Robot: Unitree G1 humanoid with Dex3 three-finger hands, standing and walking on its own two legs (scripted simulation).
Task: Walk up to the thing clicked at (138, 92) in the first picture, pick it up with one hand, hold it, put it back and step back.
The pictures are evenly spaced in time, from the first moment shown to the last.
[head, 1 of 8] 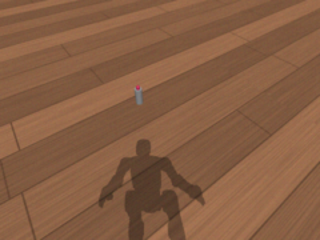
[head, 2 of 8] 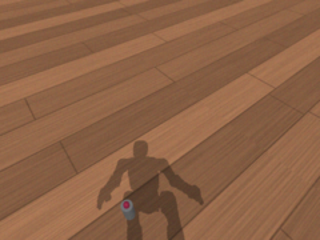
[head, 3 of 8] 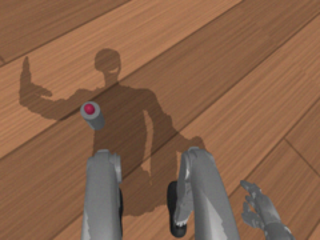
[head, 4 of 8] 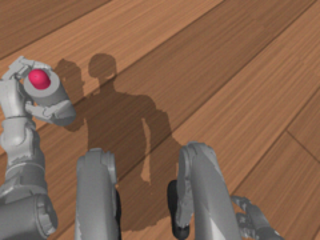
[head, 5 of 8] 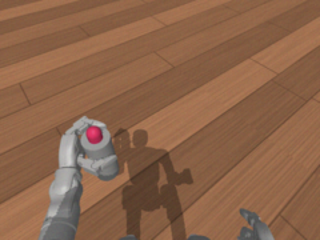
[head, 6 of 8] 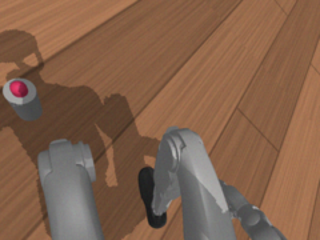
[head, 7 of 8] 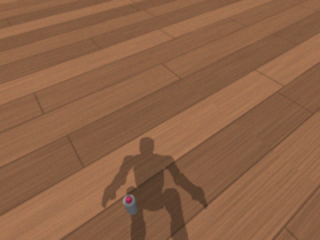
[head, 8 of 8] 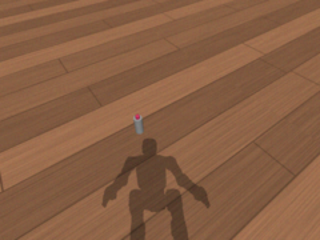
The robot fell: no
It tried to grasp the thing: yes
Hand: left
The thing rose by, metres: 0.68
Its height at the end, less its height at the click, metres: +0.00
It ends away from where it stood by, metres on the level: 0.01
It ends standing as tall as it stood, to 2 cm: yes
